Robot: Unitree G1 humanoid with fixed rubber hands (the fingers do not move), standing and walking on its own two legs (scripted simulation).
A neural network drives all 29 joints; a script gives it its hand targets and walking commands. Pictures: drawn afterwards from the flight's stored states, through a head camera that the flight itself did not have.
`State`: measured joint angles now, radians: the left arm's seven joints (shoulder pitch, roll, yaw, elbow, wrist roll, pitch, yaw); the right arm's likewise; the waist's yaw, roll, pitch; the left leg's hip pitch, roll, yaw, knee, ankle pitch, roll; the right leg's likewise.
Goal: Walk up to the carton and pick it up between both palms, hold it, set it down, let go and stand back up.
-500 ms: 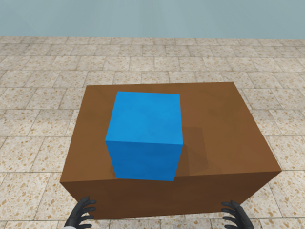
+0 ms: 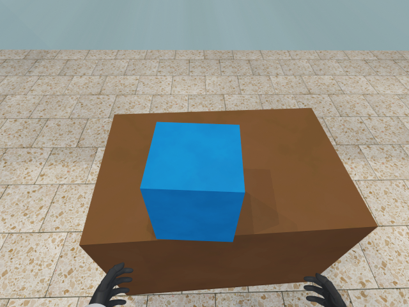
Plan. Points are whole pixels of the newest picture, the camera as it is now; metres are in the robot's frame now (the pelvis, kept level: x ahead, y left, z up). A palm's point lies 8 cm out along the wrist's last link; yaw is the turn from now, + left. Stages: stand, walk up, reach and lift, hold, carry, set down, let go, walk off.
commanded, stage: stand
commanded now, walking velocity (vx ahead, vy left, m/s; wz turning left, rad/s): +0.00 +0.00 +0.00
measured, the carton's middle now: (196, 184) +0.43 +0.06 -0.08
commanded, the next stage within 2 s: none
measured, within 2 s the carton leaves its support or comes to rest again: neither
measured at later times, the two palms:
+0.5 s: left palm out of the picture -0.01 +0.24 -0.14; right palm out of the picture -0.03 -0.22 -0.14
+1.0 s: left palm out of the picture -0.06 +0.21 -0.15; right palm out of the picture -0.05 -0.18 -0.15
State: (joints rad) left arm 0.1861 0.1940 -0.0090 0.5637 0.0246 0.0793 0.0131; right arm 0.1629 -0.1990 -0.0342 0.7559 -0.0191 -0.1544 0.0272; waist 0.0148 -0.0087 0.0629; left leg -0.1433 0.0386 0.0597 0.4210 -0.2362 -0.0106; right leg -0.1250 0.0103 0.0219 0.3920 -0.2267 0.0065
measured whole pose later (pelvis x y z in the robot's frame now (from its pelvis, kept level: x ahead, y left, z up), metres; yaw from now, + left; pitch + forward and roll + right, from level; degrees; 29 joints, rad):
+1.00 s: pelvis -0.01 +0.02 +0.00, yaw +1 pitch -2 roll +0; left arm 0.37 0.07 0.00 1.15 0.01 -0.01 0.05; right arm 0.33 -0.11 -0.01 1.20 -0.02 0.00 -0.03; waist -0.01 0.00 0.01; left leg -0.17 0.00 0.06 0.42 -0.22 0.02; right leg -0.16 -0.03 0.02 0.41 -0.22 0.04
